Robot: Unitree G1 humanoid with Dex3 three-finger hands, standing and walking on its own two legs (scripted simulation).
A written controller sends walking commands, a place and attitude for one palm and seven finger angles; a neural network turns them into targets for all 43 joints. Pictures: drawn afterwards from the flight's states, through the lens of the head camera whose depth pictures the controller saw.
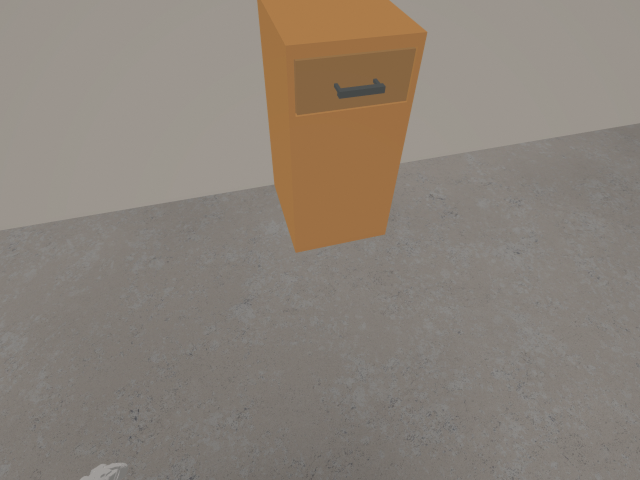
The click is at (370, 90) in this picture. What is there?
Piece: drawer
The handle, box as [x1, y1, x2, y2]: [334, 78, 385, 98]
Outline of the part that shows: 385,86 382,83 380,83 376,78 373,79 373,84 363,86 340,88 337,83 334,83 334,87 337,91 337,95 339,98 384,92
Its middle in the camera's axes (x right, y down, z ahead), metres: +0.11 -0.43 +1.10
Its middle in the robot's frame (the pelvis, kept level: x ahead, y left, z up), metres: +1.12 -0.05 -0.06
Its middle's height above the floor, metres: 0.71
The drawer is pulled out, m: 0.00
